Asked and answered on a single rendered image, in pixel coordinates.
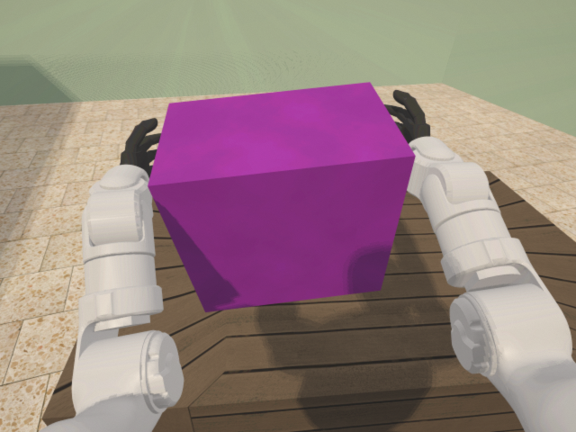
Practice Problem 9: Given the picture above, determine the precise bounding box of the carton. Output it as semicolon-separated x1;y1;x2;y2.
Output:
148;82;415;312

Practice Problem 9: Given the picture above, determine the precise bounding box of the robot right upper arm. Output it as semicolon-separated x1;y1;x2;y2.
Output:
450;283;576;432

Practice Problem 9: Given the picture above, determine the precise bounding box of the robot right hand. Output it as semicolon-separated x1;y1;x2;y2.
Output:
384;90;430;144

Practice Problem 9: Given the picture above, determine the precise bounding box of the robot left upper arm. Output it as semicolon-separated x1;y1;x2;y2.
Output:
39;330;184;432

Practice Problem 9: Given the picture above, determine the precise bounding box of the robot left forearm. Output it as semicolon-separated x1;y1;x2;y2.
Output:
72;165;164;412

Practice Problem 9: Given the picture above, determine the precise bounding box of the robot right forearm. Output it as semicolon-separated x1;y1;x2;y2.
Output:
407;137;572;354

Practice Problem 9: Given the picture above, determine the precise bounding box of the pedestal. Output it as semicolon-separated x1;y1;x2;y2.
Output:
42;171;576;432

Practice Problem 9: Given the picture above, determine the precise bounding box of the robot left hand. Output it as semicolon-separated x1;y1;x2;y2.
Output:
120;118;161;177

